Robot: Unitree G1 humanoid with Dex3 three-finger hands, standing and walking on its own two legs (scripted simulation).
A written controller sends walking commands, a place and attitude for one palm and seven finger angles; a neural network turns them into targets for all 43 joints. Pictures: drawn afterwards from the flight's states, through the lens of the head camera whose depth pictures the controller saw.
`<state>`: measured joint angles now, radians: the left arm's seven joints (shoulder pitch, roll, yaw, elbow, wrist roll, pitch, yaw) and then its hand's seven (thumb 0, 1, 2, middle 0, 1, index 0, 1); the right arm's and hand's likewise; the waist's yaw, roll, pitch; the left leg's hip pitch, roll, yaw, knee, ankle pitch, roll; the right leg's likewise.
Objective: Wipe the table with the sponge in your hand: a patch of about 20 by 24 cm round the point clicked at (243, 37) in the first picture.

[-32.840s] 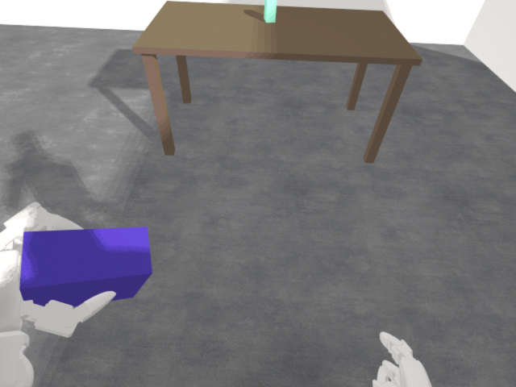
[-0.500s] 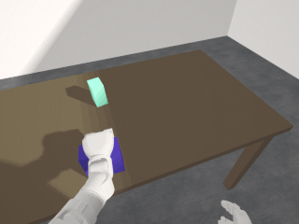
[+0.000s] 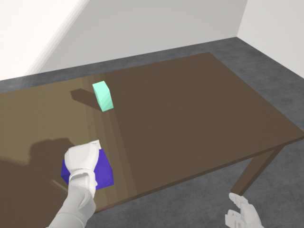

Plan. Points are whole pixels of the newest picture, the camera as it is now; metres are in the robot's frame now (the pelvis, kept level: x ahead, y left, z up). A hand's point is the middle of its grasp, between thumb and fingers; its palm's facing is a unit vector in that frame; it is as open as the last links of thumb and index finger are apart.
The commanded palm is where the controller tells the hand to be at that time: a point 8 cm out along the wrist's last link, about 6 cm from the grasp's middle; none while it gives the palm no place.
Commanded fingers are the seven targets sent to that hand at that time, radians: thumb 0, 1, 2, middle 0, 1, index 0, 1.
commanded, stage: wipe forward along the middle lane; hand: left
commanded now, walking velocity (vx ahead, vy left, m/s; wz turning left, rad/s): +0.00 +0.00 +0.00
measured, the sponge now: (91, 175) +0.28 +0.23 -0.06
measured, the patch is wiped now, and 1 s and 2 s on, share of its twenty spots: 1.00 1.00 1.00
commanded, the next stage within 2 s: slide back across to the first lane in 1.68 s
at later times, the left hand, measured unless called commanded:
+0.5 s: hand (81, 157) +0.31 +0.26 -0.02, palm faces -0.09 -0.03 -1.00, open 9.9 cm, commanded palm +0.29 +0.26 +0.02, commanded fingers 0.00 0.10 1.30 -1.20 -1.60 -1.20 -1.60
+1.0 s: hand (79, 146) +0.35 +0.28 -0.02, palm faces -0.11 +0.01 -0.99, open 9.9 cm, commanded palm +0.34 +0.27 +0.01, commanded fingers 0.00 0.10 1.30 -1.20 -1.60 -1.20 -1.60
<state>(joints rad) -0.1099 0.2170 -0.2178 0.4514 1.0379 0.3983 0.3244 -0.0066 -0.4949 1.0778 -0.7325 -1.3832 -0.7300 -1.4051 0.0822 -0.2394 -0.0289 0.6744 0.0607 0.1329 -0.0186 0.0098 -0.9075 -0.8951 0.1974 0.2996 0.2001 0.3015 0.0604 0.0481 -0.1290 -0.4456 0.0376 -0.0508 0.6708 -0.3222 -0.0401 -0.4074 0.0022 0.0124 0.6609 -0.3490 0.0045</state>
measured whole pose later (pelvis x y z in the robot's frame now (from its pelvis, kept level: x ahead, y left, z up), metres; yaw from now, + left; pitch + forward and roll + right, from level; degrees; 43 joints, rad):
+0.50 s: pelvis -0.01 +0.00 -0.01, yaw +1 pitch +9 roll -1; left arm -0.32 0.29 -0.14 0.66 1.04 0.35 0.31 0.00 -0.51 1.08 -0.75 -1.36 -0.75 -1.38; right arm 0.13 -0.25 -0.03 0.70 0.06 0.13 -0.05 0.01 -0.91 -0.89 0.20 0.30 0.20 0.30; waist 0.04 0.05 -0.14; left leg -0.58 0.03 -0.07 0.74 -0.32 -0.04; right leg -0.53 0.00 0.00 0.72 -0.35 0.01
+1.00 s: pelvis -0.04 +0.00 -0.02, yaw +0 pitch +13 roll -2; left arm -0.58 0.38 -0.08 0.97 1.04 0.26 0.35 0.01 -0.52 1.08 -0.77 -1.35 -0.76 -1.37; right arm 0.21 -0.24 -0.03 0.74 0.06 0.11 -0.05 0.01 -0.91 -0.89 0.20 0.30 0.20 0.30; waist -0.01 0.05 -0.15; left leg -0.73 0.04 -0.07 0.80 -0.31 -0.03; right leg -0.68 0.01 0.00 0.77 -0.33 0.01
